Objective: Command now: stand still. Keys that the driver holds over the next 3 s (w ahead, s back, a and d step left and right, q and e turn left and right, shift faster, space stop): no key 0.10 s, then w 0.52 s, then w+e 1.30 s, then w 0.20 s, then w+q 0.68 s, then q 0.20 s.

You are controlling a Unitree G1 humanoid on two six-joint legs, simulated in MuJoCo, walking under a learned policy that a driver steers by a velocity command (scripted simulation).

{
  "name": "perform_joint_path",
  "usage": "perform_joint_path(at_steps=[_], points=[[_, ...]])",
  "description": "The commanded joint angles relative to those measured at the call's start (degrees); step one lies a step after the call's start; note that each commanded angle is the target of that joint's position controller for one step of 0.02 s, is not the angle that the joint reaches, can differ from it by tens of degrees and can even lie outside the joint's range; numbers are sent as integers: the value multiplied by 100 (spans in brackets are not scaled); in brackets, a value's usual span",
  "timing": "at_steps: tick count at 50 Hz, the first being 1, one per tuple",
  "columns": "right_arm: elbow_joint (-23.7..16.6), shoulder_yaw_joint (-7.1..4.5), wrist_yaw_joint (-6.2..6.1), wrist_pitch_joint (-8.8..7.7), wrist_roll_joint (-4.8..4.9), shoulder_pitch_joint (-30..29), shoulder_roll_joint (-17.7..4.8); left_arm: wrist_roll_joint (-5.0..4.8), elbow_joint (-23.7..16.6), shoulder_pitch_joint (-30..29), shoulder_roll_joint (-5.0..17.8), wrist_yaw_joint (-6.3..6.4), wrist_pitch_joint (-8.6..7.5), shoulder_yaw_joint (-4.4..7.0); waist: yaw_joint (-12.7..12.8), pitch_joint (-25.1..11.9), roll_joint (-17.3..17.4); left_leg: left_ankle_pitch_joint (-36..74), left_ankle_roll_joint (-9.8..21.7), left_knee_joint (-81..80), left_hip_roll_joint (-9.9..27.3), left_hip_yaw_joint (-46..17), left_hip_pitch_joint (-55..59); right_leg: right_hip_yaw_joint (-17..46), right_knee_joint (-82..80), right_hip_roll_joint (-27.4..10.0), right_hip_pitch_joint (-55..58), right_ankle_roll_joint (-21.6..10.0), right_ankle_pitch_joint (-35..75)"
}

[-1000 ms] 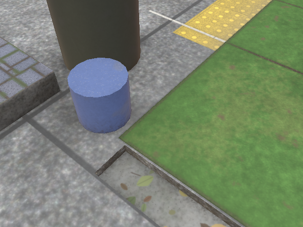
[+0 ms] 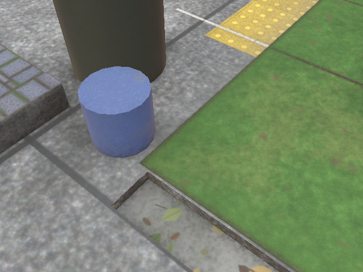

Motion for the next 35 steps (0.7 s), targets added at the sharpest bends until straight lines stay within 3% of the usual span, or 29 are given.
perform_joint_path(at_steps=[1,5,6,7,8,10,11,12,13,15,16,18,19,20,21,22,23,24,26,27,30,33,35], points=[[-77,-73,-17,-23,1,318,-516,-2,-48,511,499,16,-21,86,0,185,-40,774,176,-273,-3,49,252,233,-607,-244,-512,-48,826],[-82,-74,-18,-25,3,356,-499,-5,-45,542,480,18,-23,90,0,194,-41,775,176,-268,-4,52,247,231,-601,-243,-513,-48,831],[-34,-59,-20,-21,0,452,-428,-4,11,649,441,27,-15,86,4,55,-81,295,177,-222,-91,158,302,211,-668,-207,-454,-72,230],[-31,-65,-26,-18,24,454,-418,-42,21,687,547,49,4,129,35,128,-188,-479,198,16,-268,356,149,297,-764,-212,-507,-174,-799],[-73,-82,-27,-34,49,412,-435,-88,-25,671,756,75,17,198,72,288,-426,-1314,235,403,-448,577,-181,607,-941,-390,-618,-369,-1936],[-334,-65,31,-181,39,22,-352,-151,-84,879,1150,89,-34,340,264,733,-1025,-1453,322,1555,-348,678,-1144,2022,-1676,-1450,-652,-971,-3340],[-454,-58,90,-288,65,-151,-341,-139,-134,842,1258,95,-90,399,291,967,-1100,-1309,408,2110,-62,474,-1508,2621,-1952,-1937,-734,-1265,-3269],[-550,-77,151,-380,106,-289,-378,-82,-180,791,1187,90,-155,402,286,1110,-1017,-1556,479,2551,143,290,-1986,2860,-2031,-2152,-549,-1390,-2867],[-620,-95,201,-462,148,-308,-411,-77,-238,696,1103,73,-211,396,214,1120,-897,-1706,557,2599,316,164,-2302,2793,-1969,-2176,-268,-1349,-2439],[-663,-123,273,-601,192,-240,-459,-181,-361,472,1047,40,-250,401,84,884,-683,-1540,646,1611,360,252,-1866,2051,-1752,-1820,-72,-1010,-1573],[-582,-139,299,-639,194,-57,-418,-216,-401,354,1097,24,-238,411,-36,716,-641,-1187,626,1011,175,527,-1119,1559,-1562,-1526,-335,-867,-1262],[-140,-235,326,-625,168,918,-390,-230,-443,320,1123,-9,-186,407,-396,351,-488,-111,441,326,-386,1042,781,966,-878,-1046,-1263,-744,-1069],[5,-306,318,-595,154,1456,-480,-206,-512,171,1044,-24,-218,367,-653,231,-245,-152,469,121,-296,770,1435,688,-114,-807,-1660,-613,-508],[57,-433,256,-597,122,2213,-958,-119,-653,-28,655,-80,-278,249,-926,-59,1055,-932,852,-756,974,-1113,2055,-36,2089,-274,-2355,-245,-326],[55,-484,334,-681,53,2702,-1487,-182,-861,58,210,-85,-405,164,-863,-388,1994,-1836,1736,-1803,2113,-3812,2540,182,3661,307,-3478,-170,-1419],[-31,-365,353,-773,3,2097,-1158,-325,-930,-76,526,-92,-502,227,-545,79,1098,-2655,1876,-1916,2351,-4085,2035,687,4611,-151,-3992,-312,-1201],[-263,-267,381,-829,25,1448,-840,-350,-1005,-308,714,-134,-574,255,-372,482,625,-2441,1647,-1876,2085,-3298,1637,756,4769,-443,-4197,-458,-526],[-420,-204,418,-834,20,1004,-739,-285,-945,-282,763,-142,-603,288,-200,511,401,-1679,1434,-1904,1753,-2476,1396,658,4574,-650,-4026,-480,46],[-488,-114,434,-773,4,907,-508,-159,-892,-285,951,-165,-584,409,-75,477,452,-172,1095,-1939,1203,-1221,1140,484,3866,-865,-3503,-394,649],[-442,-95,406,-742,-14,1119,-469,-156,-873,-318,866,-198,-546,413,-101,426,505,403,1056,-1932,1059,-885,1148,350,3684,-865,-3378,-323,797],[-415,-119,296,-687,-47,1495,-722,-122,-1110,-954,614,-227,-464,361,-199,493,342,1428,1209,-1998,1043,-526,1216,144,2980,-838,-3656,-93,1166],[-567,-154,199,-657,-73,1389,-919,-146,-1486,-1917,465,-280,-501,268,-362,595,350,1496,1141,-2205,823,15,841,-92,1402,-600,-3151,5,1947],[-533,-200,184,-713,-89,1571,-1021,-166,-1500,-2003,537,-354,-496,281,-365,488,461,1571,1175,-2232,959,258,851,-165,1381,-501,-2706,-31,2412]])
